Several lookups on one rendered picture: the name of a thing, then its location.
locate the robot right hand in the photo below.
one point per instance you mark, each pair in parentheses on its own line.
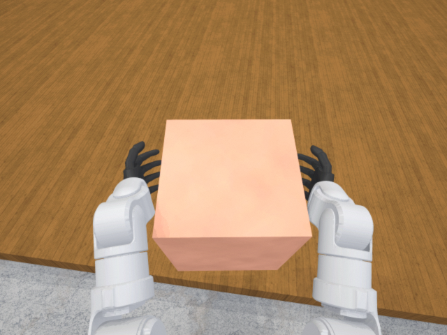
(323,169)

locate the right robot upper arm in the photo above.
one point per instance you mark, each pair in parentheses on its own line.
(329,326)

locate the robot left hand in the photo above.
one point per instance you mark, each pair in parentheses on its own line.
(134,168)

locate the robot right forearm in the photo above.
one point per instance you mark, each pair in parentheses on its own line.
(344,280)

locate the carton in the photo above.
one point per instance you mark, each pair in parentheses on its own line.
(230,195)

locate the left robot upper arm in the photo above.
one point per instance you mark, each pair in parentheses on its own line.
(141,325)

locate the robot left forearm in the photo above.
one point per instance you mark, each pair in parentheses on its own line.
(123,282)

